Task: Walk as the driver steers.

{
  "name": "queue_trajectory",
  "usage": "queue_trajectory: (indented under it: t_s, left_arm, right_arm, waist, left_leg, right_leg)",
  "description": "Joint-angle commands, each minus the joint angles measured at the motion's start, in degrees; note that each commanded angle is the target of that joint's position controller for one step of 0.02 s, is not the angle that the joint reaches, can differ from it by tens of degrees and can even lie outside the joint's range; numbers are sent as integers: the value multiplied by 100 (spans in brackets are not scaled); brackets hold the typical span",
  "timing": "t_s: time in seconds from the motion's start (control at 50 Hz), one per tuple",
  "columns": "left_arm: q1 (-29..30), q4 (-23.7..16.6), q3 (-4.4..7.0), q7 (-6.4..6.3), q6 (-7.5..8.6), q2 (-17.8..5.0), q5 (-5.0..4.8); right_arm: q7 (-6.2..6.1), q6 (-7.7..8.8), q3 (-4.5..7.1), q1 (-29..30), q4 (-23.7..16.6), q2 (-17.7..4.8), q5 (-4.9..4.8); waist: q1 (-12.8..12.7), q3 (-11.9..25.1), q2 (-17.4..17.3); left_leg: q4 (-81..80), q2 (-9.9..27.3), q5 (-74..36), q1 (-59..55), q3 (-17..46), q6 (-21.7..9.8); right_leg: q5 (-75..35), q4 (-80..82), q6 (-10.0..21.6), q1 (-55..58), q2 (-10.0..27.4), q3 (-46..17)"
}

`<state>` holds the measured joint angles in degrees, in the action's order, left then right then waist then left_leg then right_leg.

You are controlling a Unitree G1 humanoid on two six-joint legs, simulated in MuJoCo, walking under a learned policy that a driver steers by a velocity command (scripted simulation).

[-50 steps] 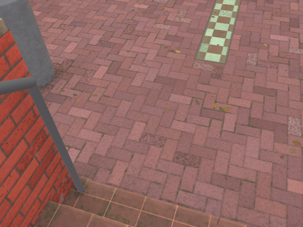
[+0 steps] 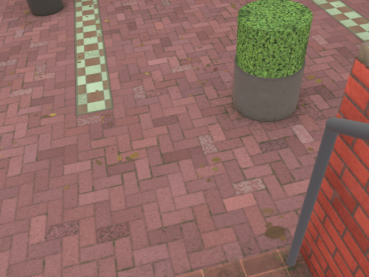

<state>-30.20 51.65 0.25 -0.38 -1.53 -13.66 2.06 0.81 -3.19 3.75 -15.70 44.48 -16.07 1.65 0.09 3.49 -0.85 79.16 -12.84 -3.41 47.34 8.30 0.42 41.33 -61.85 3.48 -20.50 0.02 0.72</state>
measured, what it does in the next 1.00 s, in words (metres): goes down, turning left: left foot 0.17 m lower, then right foot 0.17 m lower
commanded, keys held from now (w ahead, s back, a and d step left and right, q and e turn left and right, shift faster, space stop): w+q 0.76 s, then w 0.06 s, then w+e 0.18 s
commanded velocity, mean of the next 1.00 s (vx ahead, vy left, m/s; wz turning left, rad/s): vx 0.47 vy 0.00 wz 0.43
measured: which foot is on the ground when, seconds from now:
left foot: up 0.00-0.30, down 0.32-0.84, up 0.86-1.00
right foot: down 0.00-0.32, up 0.34-0.82, down 0.84-1.00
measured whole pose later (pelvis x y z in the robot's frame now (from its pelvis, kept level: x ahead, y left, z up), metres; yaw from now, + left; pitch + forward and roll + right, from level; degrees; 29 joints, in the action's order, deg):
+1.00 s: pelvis +0.41 +0.10 -0.29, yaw +29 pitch +0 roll +0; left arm -28.4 56.0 1.9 0.6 4.3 -11.8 0.5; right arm -0.8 -0.6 1.3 -15.4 52.8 -12.2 3.4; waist 0.0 1.3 -0.8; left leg 98.9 -4.2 29.8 44.7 3.4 -4.8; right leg 24.2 -40.9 5.8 -16.1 -6.3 -0.8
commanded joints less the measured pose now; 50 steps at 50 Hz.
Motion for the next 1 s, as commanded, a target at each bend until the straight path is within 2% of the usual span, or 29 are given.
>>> queue_trajectory:
  t_s: [0.02,0.1,0.16,0.22,0.26,0.3,0.32,0.34,0.36,0.38,0.4,0.44,0.46,0.48,0.5,0.52,0.56,0.62,0.68,0.74,0.78,0.82,0.84,0.86,0.88,0.9,0.94,0.96,1.0]
  left_arm:
    - [231,-296,257,-64,400,-835,34]
    - [-576,-26,275,-154,501,-727,162]
    - [-437,-52,257,-204,479,-667,181]
    - [-80,-5,245,-183,453,-691,49]
    - [-107,114,235,-215,377,-787,153]
    - [75,268,236,-202,348,-802,120]
    - [168,214,246,-162,315,-751,111]
    - [320,176,295,-87,349,-532,141]
    - [254,-318,184,-62,428,-333,72]
    - [494,-567,257,-41,484,-782,43]
    - [963,-740,235,-81,500,-680,82]
    - [1394,-677,287,-133,380,-732,183]
    - [1129,-417,368,-118,324,-850,194]
    - [1568,-678,307,-68,272,-659,165]
    - [1431,-538,242,-57,233,-382,335]
    - [691,-165,254,-43,202,-282,303]
    - [1298,-407,395,-41,241,-603,82]
    - [2151,-600,299,33,291,-342,156]
    - [2205,-606,262,75,396,-303,89]
    - [2895,-1050,189,30,524,-148,102]
    - [2333,-923,184,-40,688,-224,-133]
    - [679,-314,326,-28,698,-351,-161]
    - [-520,57,459,-22,599,-547,-176]
    - [-905,41,439,60,537,-723,-157]
    - [-950,5,368,238,507,-586,-167]
    - [-1053,56,392,270,503,-659,-247]
    - [-669,187,443,152,620,-789,-169]
    - [-528,274,331,128,616,-568,-127]
    - [38,205,121,-15,735,-217,-164]
  right_arm:
    - [113,33,95,493,-245,-410,168]
    - [98,111,90,1267,-476,-248,103]
    - [215,227,9,1786,-702,16,-8]
    - [258,209,-59,1334,-508,168,-184]
    - [179,216,-101,1005,-250,240,-246]
    - [97,192,25,-582,424,-65,-101]
    - [71,187,106,-1156,721,-258,-75]
    - [137,145,206,-1686,889,-556,-146]
    - [207,173,172,-1615,716,-914,-211]
    - [182,173,201,-1511,583,-958,-338]
    - [68,143,243,-1358,632,-1081,-275]
    - [-8,342,-83,-883,557,-309,-97]
    - [-66,413,-162,-557,544,-49,-75]
    - [-161,488,-213,-219,410,-115,-162]
    - [-180,545,-135,-272,491,-349,-132]
    - [-192,571,-62,-569,624,-529,-52]
    - [-233,643,-120,-845,715,-227,-239]
    - [-292,569,-191,-770,506,-26,-211]
    - [-263,589,-158,-781,430,-154,-107]
    - [-255,550,-145,-1088,454,-240,-5]
    - [-422,437,-206,-1292,560,-21,89]
    - [-334,366,-213,-1058,697,-58,51]
    - [-220,406,-137,-930,759,-143,32]
    - [-135,496,-87,-1417,654,121,-159]
    - [-220,508,-166,-1742,609,144,-176]
    - [-250,470,-191,-1508,604,47,-27]
    - [-218,418,-122,47,349,-261,289]
    - [-187,338,-102,391,340,-253,328]
    - [-68,301,-236,909,169,-1,135]
  waist:
    - [-63,-784,309]
    - [-780,-805,670]
    - [-957,-972,613]
    - [-679,-1122,807]
    - [-538,-1120,665]
    - [248,-196,472]
    - [590,-241,-337]
    - [741,60,-843]
    - [370,693,-724]
    - [566,976,-196]
    - [508,575,-562]
    - [84,-594,19]
    - [-256,-997,184]
    - [-417,-1218,151]
    - [-395,-926,-289]
    - [-521,-430,-550]
    - [-328,-514,-460]
    - [-56,-527,-273]
    - [-66,-562,-446]
    - [415,-973,-494]
    - [496,-1382,-398]
    - [-161,-753,-69]
    - [-712,-366,324]
    - [-439,300,1373]
    - [-195,619,1284]
    - [-304,625,1012]
    - [-399,-619,532]
    - [-166,-1216,298]
    - [309,-1520,-171]
  left_leg:
    - [-796,425,-553,377,92,-173]
    - [-2555,540,-670,888,64,-95]
    - [-4165,603,-1252,-354,-556,-223]
    - [-4448,853,-613,-2005,-1090,-544]
    - [-5086,1096,-248,-2214,-1075,-725]
    - [-5118,859,-924,-4416,-1673,-857]
    - [-6545,1130,-287,-5207,-913,-1089]
    - [-4951,1765,-1231,-6731,-261,-1233]
    - [-3487,2417,-3016,-7449,558,-1463]
    - [-4411,2875,-1144,-7524,1450,-2059]
    - [-5485,3388,1874,-6596,2731,-2591]
    - [-5446,2821,2739,-4724,2394,-2128]
    - [-5340,2466,1341,-3558,2013,-1852]
    - [-5716,1847,620,-2051,1197,-1630]
    - [-5567,1766,-372,-1793,1330,-1698]
    - [-5238,1819,-1199,-2155,1397,-1727]
    - [-4818,1545,-494,-2847,1482,-1501]
    - [-4356,1098,1285,-2113,1552,-1340]
    - [-3747,1068,1727,-1745,1827,-1376]
    - [-3166,896,870,-2433,2118,-1500]
    - [-2468,731,330,-3393,1981,-1428]
    - [-623,737,-777,-2681,1651,-1372]
    - [1274,396,625,-1709,908,-1154]
    - [3516,-191,5262,29,119,-881]
    - [4048,171,5481,1308,-150,-905]
    - [4344,359,5202,1838,-296,-895]
    - [3065,882,4277,2571,-35,-700]
    - [2635,1113,4060,2409,-248,-570]
    - [-560,1386,1462,995,-461,-94]
  right_leg:
    - [-663,2005,390,222,956,-1462]
    - [-1948,1658,557,1615,1116,-1388]
    - [-2168,1619,570,836,1096,-954]
    - [-2729,1412,593,-218,1241,-806]
    - [-3221,770,601,213,1305,-769]
    - [-4711,-1354,642,-47,1054,-29]
    - [-3945,-3265,497,-706,570,292]
    - [-55,-5687,355,-2738,-67,641]
    - [376,-6235,276,-3999,194,181]
    - [-391,-5461,130,-4733,251,-130]
    - [-591,-4775,-72,-5095,295,-326]
    - [-1954,-3358,-264,-4953,556,-609]
    - [-2570,-2456,-320,-4133,679,-594]
    - [-3490,-758,-576,-2764,512,-348]
    - [-3692,-812,-637,-2093,359,-72]
    - [-4319,-1269,-572,-1842,329,-104]
    - [-5374,-52,-466,-2458,378,-473]
    - [-6852,1263,-430,-1415,56,-349]
    - [-7058,1291,-349,-693,-167,-373]
    - [-5396,2178,-346,-908,-434,-360]
    - [-4975,4380,-234,-1007,0,-906]
    - [-5889,4363,7,1148,96,-465]
    - [-6389,4600,259,2613,415,-642]
    - [-8510,2941,712,4426,1557,-1501]
    - [-9368,1834,861,5115,1862,-1943]
    - [-8074,2154,1197,4810,1940,-2209]
    - [-3267,3541,1927,2727,2079,-3612]
    - [-3155,3529,1740,1602,1799,-3673]
    - [-3601,3863,1116,-474,937,-2667]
